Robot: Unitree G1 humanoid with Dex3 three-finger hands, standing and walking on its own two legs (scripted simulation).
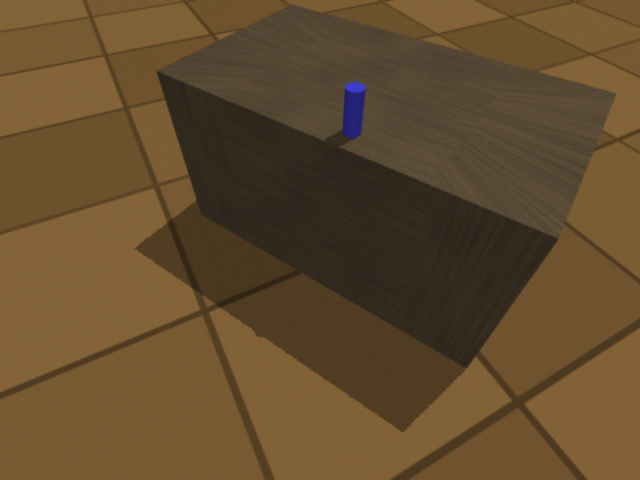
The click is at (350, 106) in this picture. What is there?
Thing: slim round
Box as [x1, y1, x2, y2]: [343, 82, 365, 137]
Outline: 351,82 346,84 345,86 343,134 349,137 355,137 360,134 365,87 361,83
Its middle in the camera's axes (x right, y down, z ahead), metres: +0.08 -0.33 +1.00
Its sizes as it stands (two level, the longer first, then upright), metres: 0.049 0.049 0.127
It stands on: a support 0.65 m high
